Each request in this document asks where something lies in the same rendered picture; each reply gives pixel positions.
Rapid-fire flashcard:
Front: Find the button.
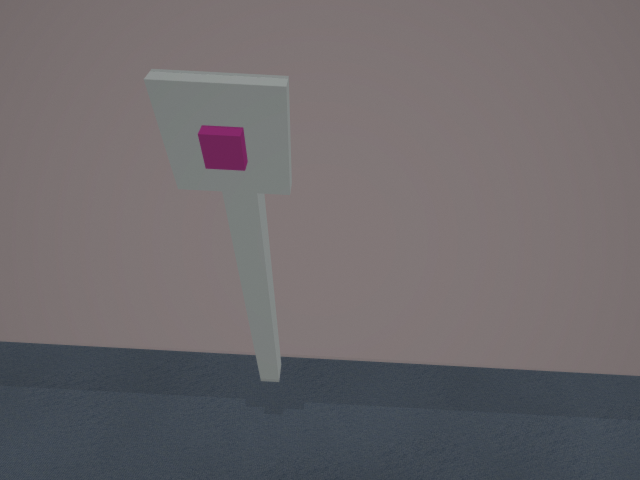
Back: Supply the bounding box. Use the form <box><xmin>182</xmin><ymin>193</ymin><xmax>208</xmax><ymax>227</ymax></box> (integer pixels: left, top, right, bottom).
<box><xmin>198</xmin><ymin>125</ymin><xmax>248</xmax><ymax>171</ymax></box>

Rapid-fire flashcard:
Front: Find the panel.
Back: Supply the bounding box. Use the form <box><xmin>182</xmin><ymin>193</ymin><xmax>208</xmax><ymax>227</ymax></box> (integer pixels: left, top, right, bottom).
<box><xmin>144</xmin><ymin>69</ymin><xmax>292</xmax><ymax>382</ymax></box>

